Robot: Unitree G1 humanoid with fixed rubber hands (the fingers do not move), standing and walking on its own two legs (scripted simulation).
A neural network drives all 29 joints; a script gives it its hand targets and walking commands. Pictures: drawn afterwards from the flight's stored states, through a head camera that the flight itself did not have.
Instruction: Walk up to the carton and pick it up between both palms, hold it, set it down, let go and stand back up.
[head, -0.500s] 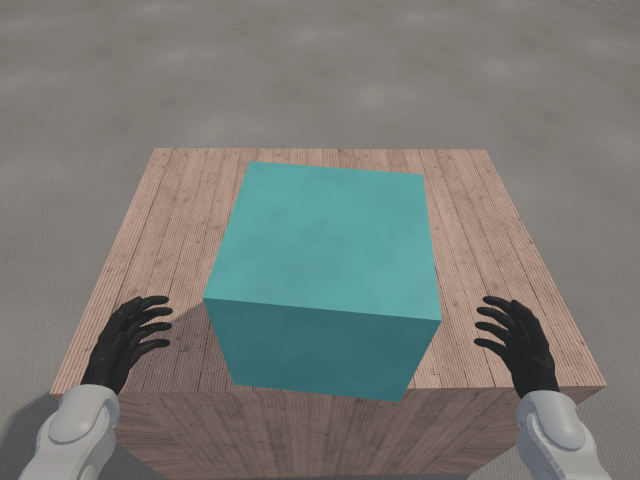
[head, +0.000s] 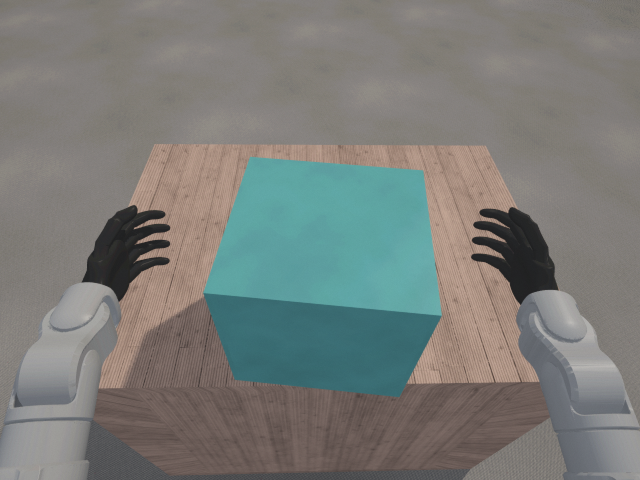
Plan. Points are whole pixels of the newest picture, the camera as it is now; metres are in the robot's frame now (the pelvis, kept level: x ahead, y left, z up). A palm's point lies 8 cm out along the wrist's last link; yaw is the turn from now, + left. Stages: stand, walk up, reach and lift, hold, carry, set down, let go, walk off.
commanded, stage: reach and lift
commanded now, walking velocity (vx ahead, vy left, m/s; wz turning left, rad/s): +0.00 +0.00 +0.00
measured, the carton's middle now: (325, 278) +0.39 -0.01 +0.00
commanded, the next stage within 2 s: none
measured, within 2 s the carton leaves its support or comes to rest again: neither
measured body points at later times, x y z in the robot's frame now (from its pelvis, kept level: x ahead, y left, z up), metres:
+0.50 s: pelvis +0.00 +0.00 +0.00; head +0.00 +0.01 +0.45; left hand +0.40 +0.23 +0.17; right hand +0.38 -0.23 +0.17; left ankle +0.00 +0.12 -0.75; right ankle -0.02 -0.13 -0.75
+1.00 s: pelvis -0.01 +0.00 +0.00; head +0.00 +0.01 +0.45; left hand +0.41 +0.24 +0.14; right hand +0.39 -0.22 +0.13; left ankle +0.00 +0.12 -0.75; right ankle -0.02 -0.13 -0.75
